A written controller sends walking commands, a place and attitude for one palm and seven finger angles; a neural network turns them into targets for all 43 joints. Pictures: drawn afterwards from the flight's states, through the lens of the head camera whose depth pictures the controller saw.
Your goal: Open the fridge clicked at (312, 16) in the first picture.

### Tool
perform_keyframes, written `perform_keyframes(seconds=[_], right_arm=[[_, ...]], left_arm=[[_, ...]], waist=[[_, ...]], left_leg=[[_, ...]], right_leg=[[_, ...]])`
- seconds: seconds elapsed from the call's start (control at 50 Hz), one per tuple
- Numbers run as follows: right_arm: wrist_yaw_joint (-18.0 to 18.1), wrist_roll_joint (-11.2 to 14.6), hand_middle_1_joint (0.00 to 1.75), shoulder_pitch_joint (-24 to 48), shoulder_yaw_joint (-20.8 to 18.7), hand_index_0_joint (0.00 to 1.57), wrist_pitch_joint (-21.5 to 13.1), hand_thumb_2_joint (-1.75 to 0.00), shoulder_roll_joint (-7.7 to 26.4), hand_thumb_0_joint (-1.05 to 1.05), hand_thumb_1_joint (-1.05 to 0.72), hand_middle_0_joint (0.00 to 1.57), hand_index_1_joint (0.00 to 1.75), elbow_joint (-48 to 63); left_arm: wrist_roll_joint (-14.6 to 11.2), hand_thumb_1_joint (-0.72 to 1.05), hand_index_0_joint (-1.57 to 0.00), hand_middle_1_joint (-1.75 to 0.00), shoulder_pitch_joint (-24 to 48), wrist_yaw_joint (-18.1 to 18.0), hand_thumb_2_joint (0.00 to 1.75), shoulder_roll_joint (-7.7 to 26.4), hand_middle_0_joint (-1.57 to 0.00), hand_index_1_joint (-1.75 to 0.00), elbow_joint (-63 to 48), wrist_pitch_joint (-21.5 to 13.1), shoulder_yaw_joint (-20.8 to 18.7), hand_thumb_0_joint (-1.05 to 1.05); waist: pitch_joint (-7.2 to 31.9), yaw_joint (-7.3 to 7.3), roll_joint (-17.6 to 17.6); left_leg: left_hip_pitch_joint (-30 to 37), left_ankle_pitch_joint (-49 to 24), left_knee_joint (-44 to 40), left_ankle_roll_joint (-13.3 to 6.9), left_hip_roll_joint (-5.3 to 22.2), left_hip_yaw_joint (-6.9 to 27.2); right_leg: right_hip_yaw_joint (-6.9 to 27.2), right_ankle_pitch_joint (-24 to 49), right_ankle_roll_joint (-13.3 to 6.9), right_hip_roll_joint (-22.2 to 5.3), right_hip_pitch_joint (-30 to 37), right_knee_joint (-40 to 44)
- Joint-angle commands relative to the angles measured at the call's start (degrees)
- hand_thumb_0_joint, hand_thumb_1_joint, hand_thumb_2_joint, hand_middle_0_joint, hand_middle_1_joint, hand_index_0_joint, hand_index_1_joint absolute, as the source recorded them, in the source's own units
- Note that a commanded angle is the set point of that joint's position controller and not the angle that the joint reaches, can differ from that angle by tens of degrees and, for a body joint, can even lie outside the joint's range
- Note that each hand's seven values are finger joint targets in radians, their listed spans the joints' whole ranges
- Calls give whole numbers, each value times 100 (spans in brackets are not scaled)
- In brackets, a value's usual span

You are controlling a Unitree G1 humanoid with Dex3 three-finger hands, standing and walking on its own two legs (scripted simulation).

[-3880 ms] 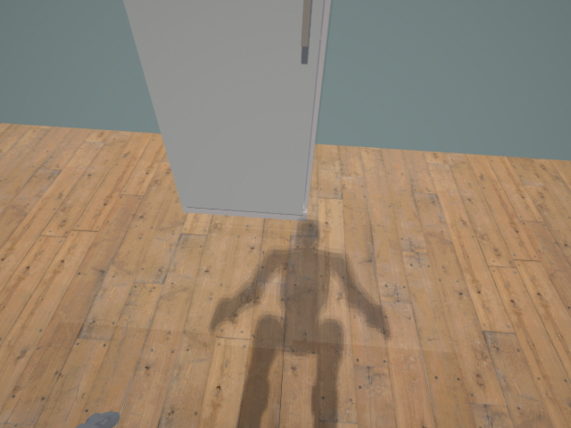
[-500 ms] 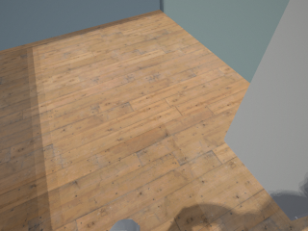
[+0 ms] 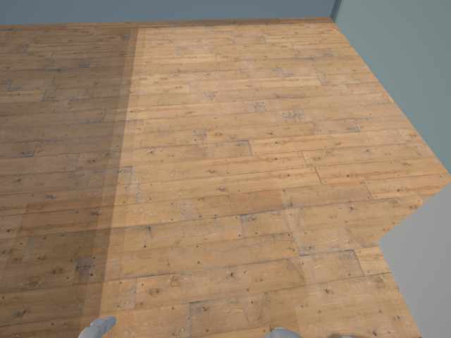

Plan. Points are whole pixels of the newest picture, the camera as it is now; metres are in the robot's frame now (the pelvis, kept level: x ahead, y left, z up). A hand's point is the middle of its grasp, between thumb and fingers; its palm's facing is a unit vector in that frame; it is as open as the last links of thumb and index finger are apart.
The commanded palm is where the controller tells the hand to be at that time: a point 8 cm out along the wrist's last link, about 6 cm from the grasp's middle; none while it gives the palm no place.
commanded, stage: walk to a spot facing it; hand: right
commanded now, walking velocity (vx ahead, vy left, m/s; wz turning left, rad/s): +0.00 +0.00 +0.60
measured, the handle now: out of the picture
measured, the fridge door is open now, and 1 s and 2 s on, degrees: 0 0 0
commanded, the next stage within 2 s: turn to face it in 0.72 s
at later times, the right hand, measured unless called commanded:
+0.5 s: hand out of the picture +0.14 -0.20 -0.16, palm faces -0.30 +0.93 -0.20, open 7.4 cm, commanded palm none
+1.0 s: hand (297, 329) +0.17 -0.14 -0.20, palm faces -0.42 +0.90 -0.16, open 7.4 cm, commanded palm none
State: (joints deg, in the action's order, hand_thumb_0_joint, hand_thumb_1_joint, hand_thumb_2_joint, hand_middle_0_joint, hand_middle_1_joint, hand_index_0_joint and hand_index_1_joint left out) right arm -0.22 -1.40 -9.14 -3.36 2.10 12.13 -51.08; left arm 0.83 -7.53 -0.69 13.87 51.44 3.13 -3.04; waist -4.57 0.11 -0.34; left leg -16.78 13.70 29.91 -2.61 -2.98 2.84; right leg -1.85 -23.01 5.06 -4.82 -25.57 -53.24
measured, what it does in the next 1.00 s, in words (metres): steps on the spot, turning left: right foot, then left foot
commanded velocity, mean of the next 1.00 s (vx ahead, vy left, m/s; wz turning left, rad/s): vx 0.10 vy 0.00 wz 0.27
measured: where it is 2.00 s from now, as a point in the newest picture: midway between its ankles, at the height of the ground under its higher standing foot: outside the picture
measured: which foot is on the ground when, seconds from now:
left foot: down 0.00-0.14, up 0.16-0.56, down 0.58-1.00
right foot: up 0.00-0.12, down 0.14-0.58, up 0.60-0.96, down 0.98-1.00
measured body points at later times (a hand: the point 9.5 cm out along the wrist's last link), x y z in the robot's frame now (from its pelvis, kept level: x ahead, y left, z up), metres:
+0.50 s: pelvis -0.01 -0.03 +0.00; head +0.03 -0.03 +0.45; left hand -0.05 +0.23 -0.13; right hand +0.15 -0.25 -0.15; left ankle -0.07 +0.11 -0.69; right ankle +0.01 -0.14 -0.74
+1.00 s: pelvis +0.09 +0.01 -0.01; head +0.11 -0.01 +0.44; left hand +0.04 +0.27 -0.14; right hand +0.20 -0.19 -0.18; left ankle -0.06 +0.10 -0.73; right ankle +0.20 -0.03 -0.74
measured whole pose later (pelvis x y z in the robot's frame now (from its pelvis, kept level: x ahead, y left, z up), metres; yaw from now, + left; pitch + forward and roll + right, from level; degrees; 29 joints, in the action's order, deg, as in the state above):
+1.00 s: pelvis +0.09 +0.01 -0.01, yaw +27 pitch -2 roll +2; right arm 1.0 -1.1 -17.5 -2.2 -0.9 10.7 -60.9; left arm 1.2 -11.4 0.7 11.2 56.3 -1.3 -1.5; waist -2.3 0.1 1.4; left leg -4.4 24.5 31.7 1.8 0.9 -2.0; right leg -5.8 -9.5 -0.9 -3.4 -22.5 -35.4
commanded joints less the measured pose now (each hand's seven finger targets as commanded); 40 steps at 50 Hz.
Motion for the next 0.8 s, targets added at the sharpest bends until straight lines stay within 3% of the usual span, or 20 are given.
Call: perform_keyframes(seconds=[0.0, 0.04, 0.08, 0.1, 0.12, 0.14, 0.18, 0.2, 0.24, 0.3, 0.42, 0.48, 0.52, 0.54, 0.56, 0.58, 0.62, 0.64, 0.68, 0.78], right_arm=[[83, -7, 30, -112, -351, 20, -67, -90, 1302, 0, -90, 20, 30, 456], [84, 2, 30, 96, -362, 20, -29, -90, 1327, 0, -90, 20, 30, 524], [65, 60, 30, 239, -329, 20, 6, -90, 1204, 0, -90, 20, 30, 565], [46, 93, 30, 177, -281, 20, 24, -90, 919, 0, -90, 20, 30, 623], [-31, 114, 30, -48, -237, 20, 31, -90, 634, 0, -90, 20, 30, 734], [-25, 1, 30, 19, -290, 20, 68, -90, 879, 0, -90, 20, 30, 647], [-128, -26, 30, -50, -397, 20, 65, -90, 907, 0, -90, 20, 30, 502], [-161, -16, 30, -159, -382, 20, 78, -90, 844, 0, -90, 20, 30, 450], [-188, 9, 30, -144, -329, 20, 106, -90, 664, 0, -90, 20, 30, 444], [-190, 28, 30, 118, -282, 20, 123, -90, 566, 0, -90, 20, 30, 505], [-222, 29, 30, 405, -216, 20, 101, -90, 415, 0, -90, 20, 30, 552], [-252, 10, 30, 404, -208, 20, 26, -90, 386, 0, -90, 20, 30, 538], [-222, -9, 30, -210, -236, 20, -58, -90, 480, 0, -90, 20, 30, 324], [-162, -40, 30, -785, -319, 20, -147, -90, 957, 0, -90, 20, 30, 130], [-57, -18, 30, -1332, -462, 20, -204, -90, 1727, 0, -90, 20, 30, -42], [38, 98, 30, -1657, -470, 20, -178, -90, 1743, 0, -90, 20, 30, -88], [69, 61, 30, -1050, -366, 20, -243, -90, 1313, 0, -90, 20, 30, -23], [71, 38, 30, -681, -283, 20, -281, -90, 1107, 0, -90, 20, 30, 45], [49, 21, 30, -475, -201, 20, -374, -90, 934, 0, -90, 20, 30, 70], [40, 11, 30, -843, -171, 20, -489, -90, 960, 0, -90, 20, 30, -208]], left_arm=[[-48, 90, -20, -30, 1, -76, 90, 436, -20, -30, -545, -195, -121, 0], [-60, 90, -20, -30, -332, -107, 90, 438, -20, -30, -506, -226, -117, 0], [-65, 90, -20, -30, -753, -143, 90, 508, -20, -30, -386, -291, -118, 0], [-41, 90, -20, -30, -872, -156, 90, 813, -20, -30, -393, -341, -155, 0], [34, 90, -20, -30, -718, -136, 90, 1352, -20, -30, -537, -336, -243, 0], [49, 90, -20, -30, -567, -150, 90, 1277, -20, -30, -553, -335, -227, 0], [74, 90, -20, -30, -90, -161, 90, 894, -20, -30, -685, -385, -121, 0], [63, 90, -20, -30, 58, -161, 90, 796, -20, -30, -718, -397, -102, 0], [64, 90, -20, -30, -219, -159, 90, 758, -20, -30, -603, -414, -120, 0], [46, 90, -20, -30, -662, -137, 90, 785, -20, -30, -422, -400, -184, 0], [87, 90, -20, -30, -908, -60, 90, 964, -20, -30, -195, -352, -296, 0], [111, 90, -20, -30, -892, -17, 90, 1046, -20, -30, -101, -351, -332, 0], [92, 90, -20, -30, -802, 7, 90, 989, -20, -30, -80, -344, -315, 0], [19, 90, -20, -30, -861, 51, 90, 728, -20, -30, -146, -346, -245, 0], [12, 90, -20, -30, -406, 98, 90, 277, -20, -30, -525, -328, -68, 0], [49, 90, -20, -30, 103, 55, 90, 563, -20, -30, -748, -283, -85, 0], [69, 90, -20, -30, 368, 101, 90, 571, -20, -30, -624, -290, -135, 0], [111, 90, -20, -30, 84, 130, 90, 571, -20, -30, -460, -297, -155, 0], [116, 90, -20, -30, -298, 144, 90, 451, -20, -30, -211, -294, -145, 0], [69, 90, -20, -30, -237, 171, 90, 318, -20, -30, -177, -367, -93, 0]], waist=[[785, -149, 925], [854, 22, 956], [948, 236, 745], [1046, 274, -161], [857, 127, -1822], [707, 208, -1661], [366, -96, -795], [391, -160, -711], [520, -62, -804], [535, 142, -817], [601, 319, -1215], [578, 289, -1236], [803, -72, -802], [1073, -354, 343], [932, -704, 2309], [809, -854, 1716], [127, -588, 1204], [7, -315, 1022], [-49, -62, 966], [165, -99, 849]], left_leg=[[657, -2198, -784, -811, 1444, 1864], [447, -2180, -625, -689, 1355, 1959], [-113, -1782, -215, -309, 1001, 1806], [-810, -747, 490, -1, 432, 1356], [-1814, 1675, 1841, 362, -204, 362], [-1701, 1967, 3022, 501, 80, 259], [-1587, 1276, 3938, 566, 249, 166], [-1630, 1093, 4048, 606, 338, 48], [-1692, 952, 3892, 694, 381, -122], [-1641, 1037, 3349, 740, 503, -355], [-936, 1262, 1848, 649, 584, -784], [-463, 1317, 1016, 491, 468, -999], [675, 519, -224, 325, 278, -1207], [2108, 655, -929, 41, 977, -325], [2820, 272, -1521, -660, 2507, 2203], [2382, 159, -1643, -1007, 2833, 2555], [1426, 1318, -1835, -905, 2333, 2147], [1125, 1086, -1802, -766, 2077, 1559], [685, -27, -1730, -606, 1705, 870], [1074, -986, -1582, -680, 1558, 695]], right_leg=[[-2, -183, -57, 180, 195, 748], [-37, 55, -121, 264, 679, 1476], [-66, 875, -208, 244, 1717, 2806], [789, 920, -459, -572, 2340, 3499], [2087, 1506, -1037, -2026, 2518, 3909], [2227, 1322, -1318, -2410, 1838, 3988], [1210, 1768, -1229, -1687, 1346, 3827], [687, 2129, -1148, -1524, 1418, 3701], [170, 2880, -1136, -1302, 1908, 3471], [-57, 3317, -1226, -1432, 2249, 3347], [-475, 2689, -1196, -1702, 2183, 3249], [-519, 1469, -1048, -1832, 1934, 3173], [-867, 902, -717, -1636, 1457, 2232], [-1329, 342, -375, -1246, 299, 955], [-1251, -1622, -45, -331, -1717, -730], [-277, -1442, -112, -379, -2000, -1222], [20, -456, -150, -530, -1920, -1492], [-20, -25, -108, -551, -1643, -1277], [-187, 397, -18, -448, -1084, -858], [-344, 706, -7, -223, -894, 40]])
